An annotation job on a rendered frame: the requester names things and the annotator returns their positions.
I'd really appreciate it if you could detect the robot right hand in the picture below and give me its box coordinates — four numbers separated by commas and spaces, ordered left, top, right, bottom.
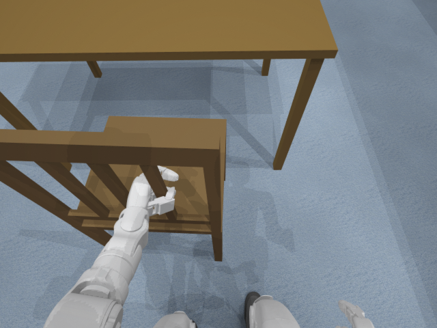
335, 300, 375, 328

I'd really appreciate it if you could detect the table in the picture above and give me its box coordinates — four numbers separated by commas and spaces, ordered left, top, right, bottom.
0, 0, 338, 172

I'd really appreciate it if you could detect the left robot upper arm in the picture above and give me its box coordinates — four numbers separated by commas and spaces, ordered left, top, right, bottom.
47, 293, 124, 328

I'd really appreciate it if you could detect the chair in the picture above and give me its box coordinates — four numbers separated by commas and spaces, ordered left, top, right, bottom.
0, 116, 227, 262

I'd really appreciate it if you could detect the left robot thigh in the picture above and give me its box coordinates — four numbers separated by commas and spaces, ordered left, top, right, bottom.
153, 314, 196, 328

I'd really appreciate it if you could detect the robot left hand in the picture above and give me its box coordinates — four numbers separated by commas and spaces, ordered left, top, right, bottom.
126, 165, 179, 217

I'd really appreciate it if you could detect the left robot forearm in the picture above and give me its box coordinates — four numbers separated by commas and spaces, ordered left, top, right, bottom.
43, 206, 150, 328

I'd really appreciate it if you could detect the robot right shin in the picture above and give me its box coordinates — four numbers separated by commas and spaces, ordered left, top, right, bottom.
254, 295, 273, 303

